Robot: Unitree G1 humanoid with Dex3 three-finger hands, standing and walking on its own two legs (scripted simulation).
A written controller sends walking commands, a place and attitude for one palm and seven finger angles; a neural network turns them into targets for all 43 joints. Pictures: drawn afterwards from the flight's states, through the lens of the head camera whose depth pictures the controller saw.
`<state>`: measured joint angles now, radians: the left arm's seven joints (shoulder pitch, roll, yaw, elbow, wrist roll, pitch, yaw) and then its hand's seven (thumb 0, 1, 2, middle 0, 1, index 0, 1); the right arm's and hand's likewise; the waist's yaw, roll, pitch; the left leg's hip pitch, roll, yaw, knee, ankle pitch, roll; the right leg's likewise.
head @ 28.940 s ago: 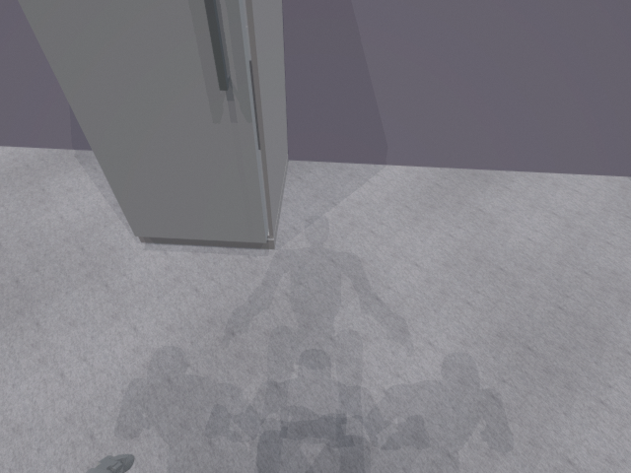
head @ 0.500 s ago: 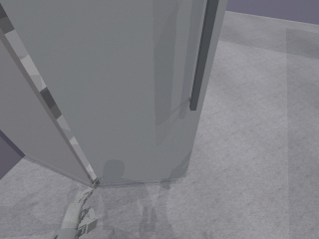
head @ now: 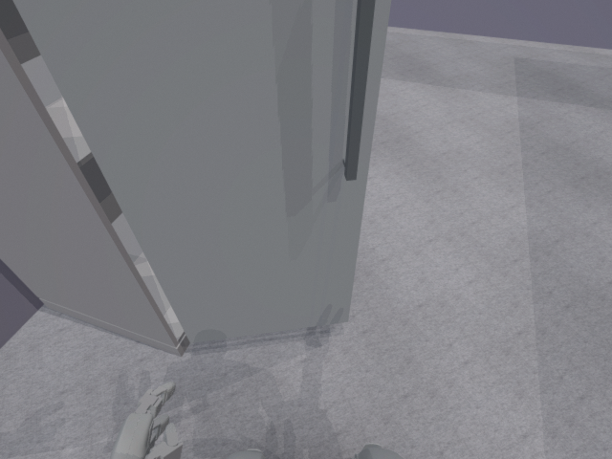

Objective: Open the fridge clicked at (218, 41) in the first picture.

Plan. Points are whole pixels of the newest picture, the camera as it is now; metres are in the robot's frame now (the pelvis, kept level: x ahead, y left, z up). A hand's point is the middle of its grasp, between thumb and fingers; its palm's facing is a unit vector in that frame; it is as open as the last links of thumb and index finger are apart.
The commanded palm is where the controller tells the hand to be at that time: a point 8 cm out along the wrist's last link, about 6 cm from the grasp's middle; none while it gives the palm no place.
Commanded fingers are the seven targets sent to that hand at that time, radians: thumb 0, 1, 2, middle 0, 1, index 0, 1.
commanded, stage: step back with the hand held close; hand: right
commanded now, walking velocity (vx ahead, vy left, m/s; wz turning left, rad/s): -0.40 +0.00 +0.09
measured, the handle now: (358, 44) +0.64 -0.05 +0.26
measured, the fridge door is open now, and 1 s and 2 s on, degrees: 62 62 62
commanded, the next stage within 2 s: stop stepping back and stand still in 0.18 s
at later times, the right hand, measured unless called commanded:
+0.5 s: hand out of the picture +0.02 -0.30 +0.22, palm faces +0.58 +0.73 -0.35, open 7.4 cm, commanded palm -0.01 -0.32 +0.21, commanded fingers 0.00 -0.90 -0.90 0.20 0.30 0.20 0.30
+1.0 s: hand out of the picture -0.05 -0.31 +0.21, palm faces +0.48 +0.79 -0.38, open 7.4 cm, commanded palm -0.10 -0.34 +0.21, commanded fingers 0.00 -0.90 -0.90 0.20 0.30 0.20 0.30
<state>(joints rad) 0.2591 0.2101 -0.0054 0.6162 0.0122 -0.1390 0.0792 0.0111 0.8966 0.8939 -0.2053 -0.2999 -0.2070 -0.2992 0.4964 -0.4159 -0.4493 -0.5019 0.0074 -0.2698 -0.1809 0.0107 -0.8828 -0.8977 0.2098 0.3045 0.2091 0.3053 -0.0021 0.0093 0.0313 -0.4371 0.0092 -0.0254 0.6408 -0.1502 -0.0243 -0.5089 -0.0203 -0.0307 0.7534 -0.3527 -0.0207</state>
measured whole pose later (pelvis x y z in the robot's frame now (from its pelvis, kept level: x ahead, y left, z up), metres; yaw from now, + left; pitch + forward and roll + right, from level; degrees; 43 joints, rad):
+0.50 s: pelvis -0.14 -0.02 +0.02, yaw -2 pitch -1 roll -1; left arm 0.22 0.18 -0.03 0.68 0.00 -0.14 0.06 0.01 0.90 0.89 -0.21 -0.30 -0.21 -0.30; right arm 0.49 -0.41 -0.44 -0.54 0.05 -0.23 -0.17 0.01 -0.88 -0.90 0.21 0.30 0.21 0.31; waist -0.09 0.09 -0.04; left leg -0.21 0.03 -0.05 0.61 -0.38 -0.02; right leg -0.50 0.01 -0.07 0.89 -0.35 0.03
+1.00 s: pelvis -0.25 -0.04 +0.02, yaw +3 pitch -2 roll +0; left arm 0.31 0.23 0.02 0.70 0.00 -0.08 0.08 0.01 0.90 0.89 -0.20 -0.30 -0.21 -0.30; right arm 0.49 -0.42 -0.45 -0.43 0.05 -0.21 -0.17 0.01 -0.88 -0.90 0.21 0.30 0.21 0.31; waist 0.00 0.03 -0.06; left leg -0.24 -0.01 0.07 0.53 -0.27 0.07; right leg -0.48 -0.07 -0.07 0.92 -0.39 0.01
